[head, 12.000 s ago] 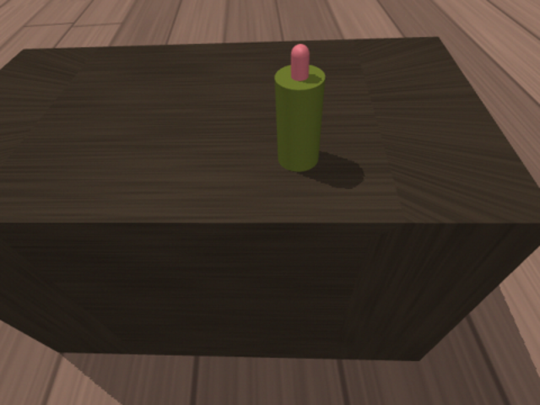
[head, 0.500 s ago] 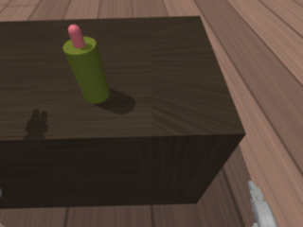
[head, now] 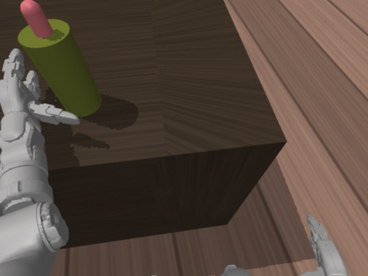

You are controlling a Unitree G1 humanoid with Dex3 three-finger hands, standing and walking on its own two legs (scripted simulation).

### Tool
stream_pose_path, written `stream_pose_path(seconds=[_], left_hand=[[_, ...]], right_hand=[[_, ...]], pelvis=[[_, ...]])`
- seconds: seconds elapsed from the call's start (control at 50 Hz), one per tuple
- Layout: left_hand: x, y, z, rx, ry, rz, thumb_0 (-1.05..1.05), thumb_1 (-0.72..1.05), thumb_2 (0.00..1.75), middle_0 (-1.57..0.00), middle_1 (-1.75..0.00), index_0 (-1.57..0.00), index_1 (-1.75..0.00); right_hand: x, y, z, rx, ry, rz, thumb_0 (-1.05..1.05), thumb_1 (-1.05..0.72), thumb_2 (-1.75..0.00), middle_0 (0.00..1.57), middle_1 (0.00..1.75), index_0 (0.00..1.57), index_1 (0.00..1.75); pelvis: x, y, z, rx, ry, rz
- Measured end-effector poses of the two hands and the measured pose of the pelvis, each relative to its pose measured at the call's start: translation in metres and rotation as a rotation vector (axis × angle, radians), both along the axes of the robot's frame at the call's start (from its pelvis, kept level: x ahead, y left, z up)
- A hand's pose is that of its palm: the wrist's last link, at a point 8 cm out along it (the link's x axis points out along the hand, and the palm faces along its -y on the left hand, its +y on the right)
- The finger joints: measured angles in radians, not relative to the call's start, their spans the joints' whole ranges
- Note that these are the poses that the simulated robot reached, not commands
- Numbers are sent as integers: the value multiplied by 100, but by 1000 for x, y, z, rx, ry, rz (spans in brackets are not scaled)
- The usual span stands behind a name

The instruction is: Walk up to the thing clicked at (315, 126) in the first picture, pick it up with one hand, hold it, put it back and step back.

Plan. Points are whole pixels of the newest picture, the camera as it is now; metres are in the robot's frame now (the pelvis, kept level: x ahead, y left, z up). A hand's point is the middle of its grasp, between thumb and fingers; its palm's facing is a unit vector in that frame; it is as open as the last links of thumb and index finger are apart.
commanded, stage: close in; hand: left
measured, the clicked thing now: (61, 63) +0.51 +0.22 +0.17
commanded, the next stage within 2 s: close in 0.20 s
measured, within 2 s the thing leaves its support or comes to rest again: leaves its support in 1.94 s
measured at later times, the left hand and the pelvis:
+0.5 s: hand (63, 93) +0.46 +0.22 +0.14, palm faces +0.24 -0.97 +0.01, open 17.0 cm; pelvis -0.01 -0.01 +0.00, yaw +1 degrees
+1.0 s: hand (62, 82) +0.49 +0.23 +0.14, palm faces +0.26 -0.97 +0.00, open 12.7 cm; pelvis -0.02 +0.00 -0.01, yaw +0 degrees
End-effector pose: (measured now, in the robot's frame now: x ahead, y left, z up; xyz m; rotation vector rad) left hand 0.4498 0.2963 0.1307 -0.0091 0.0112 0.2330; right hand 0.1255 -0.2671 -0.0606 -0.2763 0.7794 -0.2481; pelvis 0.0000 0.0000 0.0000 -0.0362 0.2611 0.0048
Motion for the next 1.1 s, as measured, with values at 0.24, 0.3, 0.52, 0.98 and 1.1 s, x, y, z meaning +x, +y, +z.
stream_pose_path(seconds=[0.24, 0.3, 0.52, 0.98, 1.1], left_hand=[[-23, -10, 10, 0, 21, -19, -2, -58, 0, -7, -2, -9, -2], [-29, -14, 5, -1, 32, -17, -2, -59, 0, -7, -2, -9, -1], [-19, -31, 16, -5, 10, 12, -2, -60, 6, -25, -14, -26, -14], [8, -25, 13, 2, 24, 22, -2, -44, 33, -64, -52, -67, -51], [13, -22, 17, 24, 5, 18, -1, -28, 50, -74, -65, -80, -67]], right_hand=[[35, 10, 9, 59, -103, 47, -1, 52, -5, 5, 5, 6, 5], [34, 11, 13, 62, -117, 63, -1, 52, -5, 6, 5, 6, 5], [11, 6, 19, 37, -115, 47, -1, 52, -5, 6, 5, 6, 5], [-8, 10, 13, 19, -73, 20, -1, 52, -5, 5, 5, 6, 5], [1, 12, 16, 16, -75, 20, -1, 52, -5, 5, 5, 6, 5]], pelvis=[[5, -3, 0, 8, -37, 17], [3, -5, -1, 12, -47, 22], [-12, -8, -2, 15, -69, 18], [-18, 0, -7, 8, -9, 1], [-8, 3, -6, 3, 2, -5]])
